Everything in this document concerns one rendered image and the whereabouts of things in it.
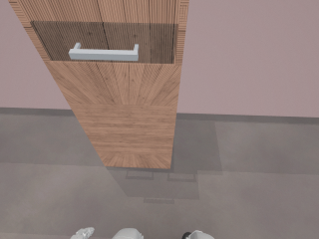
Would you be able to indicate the cabinet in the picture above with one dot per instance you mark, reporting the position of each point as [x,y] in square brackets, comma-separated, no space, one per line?
[127,110]

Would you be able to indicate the handle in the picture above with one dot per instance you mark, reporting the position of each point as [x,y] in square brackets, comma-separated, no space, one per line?
[104,55]

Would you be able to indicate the drawer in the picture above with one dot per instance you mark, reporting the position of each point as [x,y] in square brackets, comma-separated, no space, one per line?
[156,40]

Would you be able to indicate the left robot hand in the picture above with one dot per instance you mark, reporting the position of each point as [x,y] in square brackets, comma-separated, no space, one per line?
[83,233]

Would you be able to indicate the left robot thigh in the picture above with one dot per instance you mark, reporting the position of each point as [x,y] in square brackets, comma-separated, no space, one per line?
[128,233]

